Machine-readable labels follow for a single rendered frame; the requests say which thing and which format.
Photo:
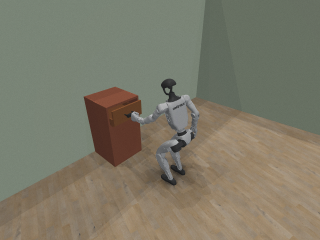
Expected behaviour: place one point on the robot left upper arm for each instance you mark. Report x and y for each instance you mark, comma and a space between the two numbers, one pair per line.
160, 109

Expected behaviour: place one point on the robot right upper arm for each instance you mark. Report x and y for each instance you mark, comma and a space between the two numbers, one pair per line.
191, 106

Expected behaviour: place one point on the humanoid robot torso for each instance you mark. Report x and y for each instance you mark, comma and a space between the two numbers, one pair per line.
177, 118

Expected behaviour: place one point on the robot right thigh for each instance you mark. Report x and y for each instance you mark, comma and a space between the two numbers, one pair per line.
192, 135

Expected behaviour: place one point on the right robot forearm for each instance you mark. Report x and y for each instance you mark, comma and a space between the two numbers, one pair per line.
194, 122

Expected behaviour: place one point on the drawer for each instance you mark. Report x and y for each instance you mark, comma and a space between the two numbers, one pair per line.
117, 114

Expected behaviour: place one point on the left robot forearm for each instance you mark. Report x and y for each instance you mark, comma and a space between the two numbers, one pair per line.
143, 121

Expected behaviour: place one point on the handle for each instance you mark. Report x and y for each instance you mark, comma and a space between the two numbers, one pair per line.
129, 115

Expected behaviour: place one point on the robot right hand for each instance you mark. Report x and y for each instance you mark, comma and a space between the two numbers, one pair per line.
194, 130

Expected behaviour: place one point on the robot left hand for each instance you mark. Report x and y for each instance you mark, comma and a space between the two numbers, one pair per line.
134, 115

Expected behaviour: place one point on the cabinet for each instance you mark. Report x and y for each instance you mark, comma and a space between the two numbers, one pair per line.
114, 144

